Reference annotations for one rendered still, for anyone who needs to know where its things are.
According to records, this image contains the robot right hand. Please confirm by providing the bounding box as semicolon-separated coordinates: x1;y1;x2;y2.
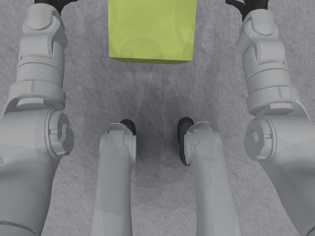
225;0;269;22

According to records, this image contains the robot left forearm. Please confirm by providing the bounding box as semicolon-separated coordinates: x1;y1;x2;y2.
0;3;68;157

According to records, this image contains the right robot shin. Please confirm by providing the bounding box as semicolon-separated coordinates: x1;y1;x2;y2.
184;121;223;153

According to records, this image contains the right robot upper arm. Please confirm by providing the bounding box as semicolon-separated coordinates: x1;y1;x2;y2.
243;115;315;236

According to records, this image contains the carton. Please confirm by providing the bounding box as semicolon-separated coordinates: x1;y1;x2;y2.
107;0;197;65

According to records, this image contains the robot right forearm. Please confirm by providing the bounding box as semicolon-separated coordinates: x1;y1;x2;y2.
236;9;315;126

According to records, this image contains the robot left hand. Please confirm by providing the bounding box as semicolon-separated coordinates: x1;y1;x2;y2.
34;0;78;17

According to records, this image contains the robot shin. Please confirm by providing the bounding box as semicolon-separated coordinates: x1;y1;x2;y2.
184;121;223;153
98;123;131;155

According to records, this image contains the left robot shin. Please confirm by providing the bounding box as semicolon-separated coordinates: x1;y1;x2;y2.
98;123;131;155

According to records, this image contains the left robot upper arm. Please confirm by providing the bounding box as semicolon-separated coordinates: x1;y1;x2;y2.
0;108;75;236

